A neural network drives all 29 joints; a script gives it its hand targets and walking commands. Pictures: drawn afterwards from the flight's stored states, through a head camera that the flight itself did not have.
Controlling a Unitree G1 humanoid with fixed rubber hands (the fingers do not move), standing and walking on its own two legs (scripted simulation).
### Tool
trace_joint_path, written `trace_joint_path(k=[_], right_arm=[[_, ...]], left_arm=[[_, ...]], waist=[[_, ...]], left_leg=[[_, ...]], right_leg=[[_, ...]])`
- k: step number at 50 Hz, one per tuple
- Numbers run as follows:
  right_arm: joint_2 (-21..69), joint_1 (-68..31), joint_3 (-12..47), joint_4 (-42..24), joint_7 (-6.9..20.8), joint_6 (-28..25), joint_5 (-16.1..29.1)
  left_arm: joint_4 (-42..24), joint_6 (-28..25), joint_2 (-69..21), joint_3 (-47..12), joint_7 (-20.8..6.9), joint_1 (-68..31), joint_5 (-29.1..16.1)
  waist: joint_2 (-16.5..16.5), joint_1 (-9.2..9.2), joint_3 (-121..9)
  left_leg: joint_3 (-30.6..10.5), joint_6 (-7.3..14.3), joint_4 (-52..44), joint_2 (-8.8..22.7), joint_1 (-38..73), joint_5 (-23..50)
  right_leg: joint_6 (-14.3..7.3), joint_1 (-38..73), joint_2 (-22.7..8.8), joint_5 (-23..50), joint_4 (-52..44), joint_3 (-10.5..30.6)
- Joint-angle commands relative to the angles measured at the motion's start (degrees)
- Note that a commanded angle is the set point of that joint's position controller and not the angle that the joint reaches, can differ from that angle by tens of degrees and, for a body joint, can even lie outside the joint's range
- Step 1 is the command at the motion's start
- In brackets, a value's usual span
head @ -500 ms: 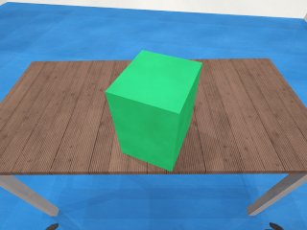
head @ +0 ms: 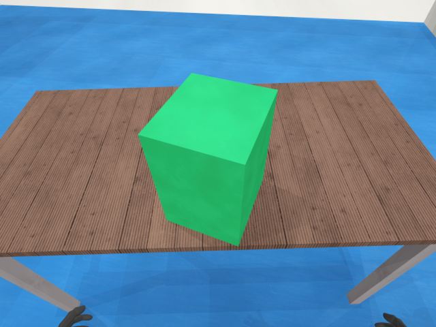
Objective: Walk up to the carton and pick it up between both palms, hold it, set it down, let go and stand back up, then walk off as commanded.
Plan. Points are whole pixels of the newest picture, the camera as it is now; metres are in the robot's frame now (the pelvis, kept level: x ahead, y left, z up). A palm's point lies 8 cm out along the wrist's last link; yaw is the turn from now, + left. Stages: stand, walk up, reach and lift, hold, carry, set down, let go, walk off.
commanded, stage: walk up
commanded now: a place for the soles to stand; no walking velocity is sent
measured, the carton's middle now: (215, 162) +0.43 +0.03 +0.05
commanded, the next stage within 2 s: reach and lift in 0.58 s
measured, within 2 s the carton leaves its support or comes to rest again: neither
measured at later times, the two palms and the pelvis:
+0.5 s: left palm out of the picture +0.11 +0.32 -0.09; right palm out of the picture +0.08 -0.31 -0.11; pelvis -0.01 +0.01 +0.00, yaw -1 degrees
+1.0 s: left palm out of the picture +0.15 +0.30 -0.08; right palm out of the picture +0.12 -0.28 -0.06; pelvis -0.02 +0.01 -0.01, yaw +1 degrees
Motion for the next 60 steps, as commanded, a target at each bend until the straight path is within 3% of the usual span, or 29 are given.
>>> trace_joint_path(k=[1, 4, 7, 8, 10, 12, 16, 18, 20, 21, 23, 24, 25, 29, 30, 31, 33, 34, 35, 39, 42, 43, 46, 48, 52, 54, 56, 57, 60], right_arm=[[-9.65, -0.94, -1.93, -1.82, -0.54, -0.61, -0.39], [-9.87, -1.52, -1.99, -2.63, -0.15, -1.03, -0.81], [-9.19, -1.54, -1.74, -3.78, -0.26, -1.00, -0.40], [-9.57, -0.80, -2.27, -2.66, -0.15, -0.82, -0.65], [-9.95, -1.30, -2.00, -3.41, -0.03, -1.20, -0.67], [-9.64, -0.25, -2.21, -3.50, -0.16, -1.24, -0.41], [-10.49, -1.36, -2.02, -3.05, -0.01, -1.16, -0.43], [-9.98, 0.08, -2.38, -3.57, 0.06, -1.18, -0.41], [-10.44, 0.25, -2.53, -3.27, -0.07, -0.75, -0.29], [-9.92, -1.03, -2.20, -3.31, -0.12, -0.92, -0.41], [-10.89, 0.22, -2.55, -3.82, 0.06, -0.70, -0.11], [-9.12, -0.60, -2.23, -4.12, 0.06, -0.74, 0.11], [-10.06, 0.66, -2.10, -2.67, 0.03, -0.50, -0.33], [-9.81, -1.44, -2.32, -4.01, 0.17, -0.83, -0.61], [-2.63, -16.73, -8.36, -4.00, 1.87, -10.80, -5.81], [-5.26, -13.30, -9.65, -4.32, 3.37, -11.24, -6.23], [-4.82, -9.97, -10.36, -3.57, 4.34, -10.38, -6.25], [-4.65, -8.01, -10.74, -2.92, 4.02, -9.71, -5.14], [-5.71, -6.30, -10.48, -4.31, 3.65, -9.40, -3.92], [-7.38, -1.92, -7.86, -10.49, 0.11, -10.15, 0.89], [-3.71, 1.20, -3.85, -14.48, -2.73, -10.77, 2.43], [-2.07, 1.47, -2.80, -15.81, -3.56, -11.47, 1.96], [2.13, 3.20, -1.40, -16.84, -4.49, -11.34, 1.71], [2.93, 2.89, -2.96, -16.79, -4.26, -9.95, 1.14], [4.62, 3.73, -5.29, -24.81, -4.29, -7.34, 0.12], [3.16, 4.71, -4.93, -30.47, -4.30, -6.29, 0.89], [4.94, 6.25, -3.30, -34.41, -4.93, -4.14, 1.30], [3.22, 5.88, -3.47, -34.96, -4.77, -2.94, 0.85], [3.62, 7.20, -3.79, -38.34, -5.74, -0.82, -0.23]], left_arm=[[-3.31, -0.25, 10.80, 1.52, 0.12, -2.46, 0.09], [-3.03, -0.11, 11.14, 2.26, -0.06, -0.48, -0.05], [-3.25, -0.46, 10.25, 1.82, -0.26, -1.66, 0.41], [-2.50, -0.46, 10.92, 2.03, -0.09, -1.93, 0.29], [-2.54, -0.32, 10.49, 1.77, -0.11, -0.69, 0.15], [-3.54, -0.53, 11.22, 2.05, -0.21, -0.43, 0.46], [-2.77, -0.34, 11.78, 1.82, -0.04, -0.43, 0.25], [-3.28, -0.63, 11.64, 1.91, -0.04, 0.51, 0.03], [-4.05, -0.50, 11.09, 2.08, -0.09, -1.52, 0.10], [-3.43, -0.45, 10.11, 1.44, -0.06, 0.80, -0.14], [-3.38, -0.34, 11.36, 1.55, 0.30, 1.14, 0.37], [-3.25, -0.31, 10.43, 1.68, 0.18, 0.69, 0.04], [-3.93, -0.35, 11.75, 2.48, 0.03, -0.95, 0.38], [-4.02, -0.36, 10.52, 1.53, -0.17, -1.13, -0.07], [-21.21, 10.48, 7.20, 5.04, 0.62, -18.34, 0.11], [-25.74, 16.56, 6.97, 5.72, 1.28, -15.67, 1.31], [-25.21, 20.67, 6.04, 5.85, 1.45, -12.65, 1.71], [-28.83, 21.79, 5.55, 5.72, 1.06, -12.87, 1.70], [-29.72, 23.96, 6.32, 6.19, 0.08, -9.83, 2.51], [-35.88, 27.41, 9.14, 10.14, -2.61, -2.23, 6.23], [-37.32, 26.57, 8.95, 11.58, -3.49, 0.21, 7.11], [-37.68, 25.45, 9.31, 12.64, -3.51, 0.41, 7.67], [-39.97, 23.04, 8.93, 10.87, -3.54, -0.49, 6.23], [-41.46, 23.33, 7.50, 9.31, -3.37, -0.94, 4.63], [-42.80, 23.10, 6.56, 6.80, -4.01, -2.85, 2.17], [-43.75, 22.99, 5.70, 7.08, -4.24, -2.88, 2.85], [-42.04, 22.86, 5.83, 7.22, -5.21, -1.76, 3.62], [-42.78, 22.84, 5.39, 7.22, -5.50, -1.41, 3.91], [-42.32, 21.28, 4.60, 8.14, -6.59, 0.22, 2.87]], waist=[[2.14, -0.16, 0.06], [-0.09, 0.53, -3.82], [-0.62, 0.41, -2.92], [0.40, -0.51, -3.14], [0.75, 0.25, -2.64], [-1.54, 0.15, -5.50], [0.73, -0.34, -4.18], [-2.82, 0.27, -6.63], [0.20, -0.45, -4.03], [-1.23, 1.18, -4.42], [-3.51, 0.17, -4.94], [-2.84, 0.47, -4.50], [-2.34, -0.67, -2.56], [0.98, 0.38, -4.03], [-2.49, 1.03, 0.56], [-2.04, 0.19, 1.47], [-3.45, 1.19, 2.15], [-3.08, 0.24, -1.99], [-1.83, -0.02, -6.50], [-1.86, 0.18, -14.49], [-2.16, 0.11, -14.94], [-0.83, 1.40, -14.44], [-0.94, -0.14, -8.96], [2.04, -0.46, -1.17], [4.89, -0.67, 7.22], [9.51, -1.29, 7.01], [8.74, -0.47, 7.20], [12.17, -0.73, 9.67], [7.56, -0.35, 7.72]], left_leg=[[-3.10, 3.93, -3.49, 3.79, -0.62, 5.95], [-4.23, 4.10, -3.68, 5.05, 1.06, 7.04], [-2.88, 3.56, -2.69, 3.93, 0.00, 4.33], [-2.60, 3.58, -3.53, 3.77, 2.17, 4.69], [-4.29, 4.53, -4.99, 5.18, -0.14, 3.07], [-3.81, 4.15, -2.61, 5.14, 1.98, 5.72], [-2.87, 3.46, -2.65, 4.77, 3.20, 10.06], [-3.07, 3.99, -1.48, 4.80, 2.55, 10.08], [-3.46, 4.64, -2.02, 4.21, 1.07, 9.42], [-2.95, 4.26, -1.77, 4.80, 1.90, 11.08], [-2.27, 3.69, -0.52, 3.68, 3.02, 11.29], [-2.37, 3.65, -1.13, 3.40, 3.56, 6.18], [-1.89, 3.98, -1.36, 3.73, 0.80, 5.69], [-3.44, 4.11, -2.54, 4.15, 0.47, 4.48], [3.91, -0.81, 3.34, 1.42, -6.68, 0.28], [4.31, -1.22, 6.91, 1.69, -6.14, 1.40], [5.58, -1.12, 9.03, 0.04, -7.24, 4.05], [4.64, -1.16, 9.39, -0.11, -5.19, 4.35], [3.98, -1.37, 10.47, -0.18, -1.97, 8.54], [6.54, -0.89, 11.75, -2.78, 2.31, 13.73], [7.13, -0.10, 8.81, -3.72, 2.86, 12.40], [7.22, 0.13, 7.75, -3.67, 3.79, 12.45], [6.66, 0.26, 4.30, -3.46, 3.24, 10.03], [7.20, -0.29, 1.70, -2.99, 5.87, 6.90], [9.01, -0.66, -3.18, -1.53, 1.67, 0.10], [9.28, 1.60, -7.93, 1.55, -7.62, -8.65], [10.94, 2.42, -9.84, 2.00, -14.11, -10.49], [10.30, 3.19, -12.68, 4.23, -19.66, -13.37], [10.35, 4.36, -13.95, 4.69, -24.62, -11.84]], right_leg=[[-3.69, -3.91, -4.57, 10.76, -3.72, 4.56], [-2.98, -1.87, -3.90, 11.80, -2.97, 3.13], [-3.73, -2.68, -5.14, 10.81, -4.91, 5.95], [-3.44, -4.61, -4.50, 8.87, -4.86, 4.98], [-3.10, -3.32, -3.74, 7.41, -3.75, 4.47], [-3.22, -2.91, -4.16, 7.91, -3.05, 3.68], [-3.09, -4.16, -3.91, 14.74, -1.56, 3.37], [-2.60, -0.78, -4.51, 16.16, -1.37, 3.32], [-3.14, -2.13, -4.17, 15.23, -1.24, 3.52], [-2.94, -1.72, -4.51, 16.64, -1.81, 3.42], [-2.88, -2.93, -4.18, 16.81, -2.01, 2.93], [-3.12, -5.23, -3.90, 11.99, -2.93, 4.35], [-2.80, -5.08, -4.14, 11.16, -2.75, 4.14], [-3.04, -4.19, -4.12, 8.98, -2.77, 5.29], [-3.22, -13.26, 0.38, -3.70, 1.86, -8.27], [-3.58, -15.04, 0.66, -2.32, 4.34, -8.77], [-3.24, -13.22, 0.94, 1.35, 4.85, -8.83], [-3.28, -11.29, 0.83, 3.38, 4.82, -8.79], [-2.97, -9.04, 1.12, 11.52, 5.90, -8.92], [-0.03, 4.68, 1.17, 33.22, 6.92, -8.25], [1.53, 8.21, 0.06, 38.30, 4.48, -6.46], [1.47, 7.86, -0.08, 36.46, 3.89, -6.29], [1.40, 8.21, -0.27, 32.67, 1.14, -5.61], [0.43, 2.40, 0.97, 14.96, -1.97, -7.72], [-1.39, 1.65, 1.87, 1.67, -6.12, -8.09], [-0.76, 13.12, 4.13, 2.71, -2.42, -9.52], [0.06, 19.41, 5.53, 5.12, 0.10, -9.71], [0.01, 25.44, 7.37, 6.48, 2.88, -11.13], [0.90, 32.25, 7.89, 9.95, 4.91, -10.98]])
